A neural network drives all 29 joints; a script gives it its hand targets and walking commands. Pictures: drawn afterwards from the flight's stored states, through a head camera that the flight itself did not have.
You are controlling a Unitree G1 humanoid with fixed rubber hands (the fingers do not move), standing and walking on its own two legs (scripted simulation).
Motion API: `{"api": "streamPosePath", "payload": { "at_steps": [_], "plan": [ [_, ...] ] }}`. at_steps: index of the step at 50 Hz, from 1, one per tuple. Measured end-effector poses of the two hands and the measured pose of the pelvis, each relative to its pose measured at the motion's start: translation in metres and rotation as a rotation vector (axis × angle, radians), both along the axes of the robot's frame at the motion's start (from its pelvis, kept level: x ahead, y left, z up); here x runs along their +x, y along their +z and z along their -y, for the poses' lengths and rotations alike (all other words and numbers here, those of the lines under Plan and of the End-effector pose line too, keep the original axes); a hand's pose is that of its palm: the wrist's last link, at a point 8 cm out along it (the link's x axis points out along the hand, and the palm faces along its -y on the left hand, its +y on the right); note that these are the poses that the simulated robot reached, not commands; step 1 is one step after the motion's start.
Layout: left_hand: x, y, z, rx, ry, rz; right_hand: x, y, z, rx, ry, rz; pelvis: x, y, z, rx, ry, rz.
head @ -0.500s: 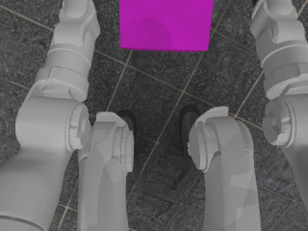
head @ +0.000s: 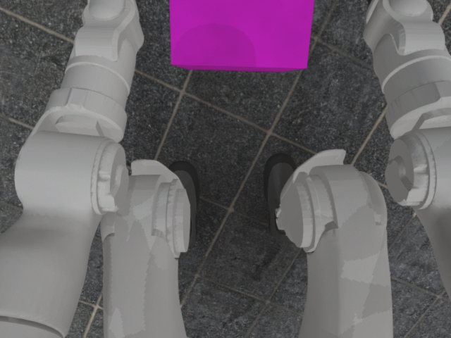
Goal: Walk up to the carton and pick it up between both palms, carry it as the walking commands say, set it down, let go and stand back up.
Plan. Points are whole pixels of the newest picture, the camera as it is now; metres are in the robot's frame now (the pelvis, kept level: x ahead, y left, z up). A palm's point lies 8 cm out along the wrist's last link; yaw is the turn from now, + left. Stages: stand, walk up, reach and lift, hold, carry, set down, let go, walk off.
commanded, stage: reach and lift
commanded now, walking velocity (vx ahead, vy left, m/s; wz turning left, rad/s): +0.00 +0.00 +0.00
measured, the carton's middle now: out of the picture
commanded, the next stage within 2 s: none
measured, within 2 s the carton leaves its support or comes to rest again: leaves its support in 1.14 s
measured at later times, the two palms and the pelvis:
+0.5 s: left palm out of the picture +0.55 +0.11 -0.18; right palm out of the picture +0.53 -0.17 -0.18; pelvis +0.00 +0.00 +0.00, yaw +0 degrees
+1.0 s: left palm out of the picture +0.55 +0.11 -0.18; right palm out of the picture +0.53 -0.18 -0.18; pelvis +0.01 +0.00 -0.01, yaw +1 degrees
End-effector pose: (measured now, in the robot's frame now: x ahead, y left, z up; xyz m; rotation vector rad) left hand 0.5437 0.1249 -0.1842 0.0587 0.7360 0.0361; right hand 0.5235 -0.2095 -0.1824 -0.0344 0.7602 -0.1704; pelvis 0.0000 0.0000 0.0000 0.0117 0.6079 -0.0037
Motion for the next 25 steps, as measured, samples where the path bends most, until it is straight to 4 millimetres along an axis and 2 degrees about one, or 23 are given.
{"api": "streamPosePath", "payload": {
  "at_steps": [9,16,25],
  "plan": [
    [0.002,0.001,0.016,-0.023,-0.021,-0.001,0.005,0.001,-0.016,0.012,0.035,0.007,-0.002,0.002,-0.002,-0.001,0.002,0.003],
    [0.002,0.001,0.016,-0.006,-0.024,0.0,0.01,0.001,-0.035,0.032,0.059,0.022,-0.002,0.002,-0.002,-0.001,0.003,0.007],
    [0.003,0.002,0.019,0.0,-0.023,-0.009,0.009,0.001,-0.036,0.02,0.042,0.017,-0.003,0.002,-0.003,-0.003,0.011,0.021]
  ]
}}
